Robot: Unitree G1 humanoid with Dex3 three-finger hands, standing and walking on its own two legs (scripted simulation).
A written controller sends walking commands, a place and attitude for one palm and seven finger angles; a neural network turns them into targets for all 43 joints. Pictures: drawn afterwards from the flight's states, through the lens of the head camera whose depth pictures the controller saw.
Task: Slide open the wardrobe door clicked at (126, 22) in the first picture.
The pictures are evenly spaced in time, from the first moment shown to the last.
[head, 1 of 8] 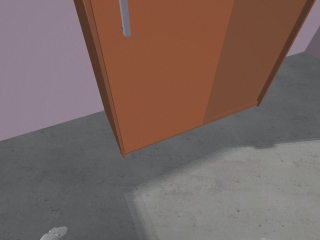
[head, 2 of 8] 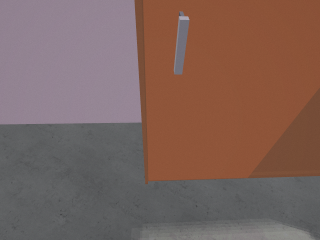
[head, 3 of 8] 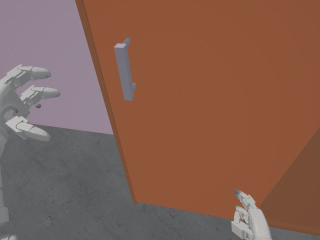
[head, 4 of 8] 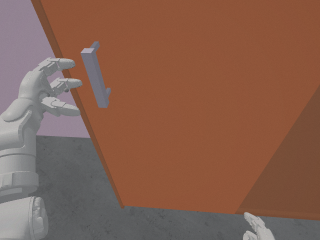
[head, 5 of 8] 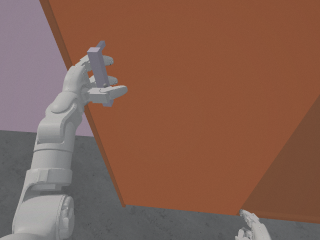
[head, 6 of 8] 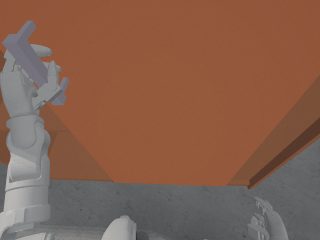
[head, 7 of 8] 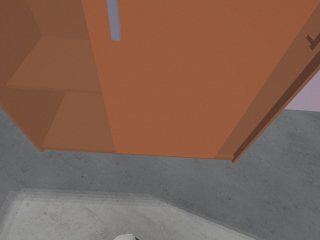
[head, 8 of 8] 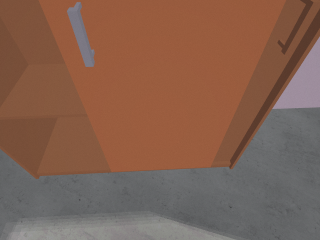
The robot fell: no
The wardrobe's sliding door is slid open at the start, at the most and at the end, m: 0.00 0.49 0.49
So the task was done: yes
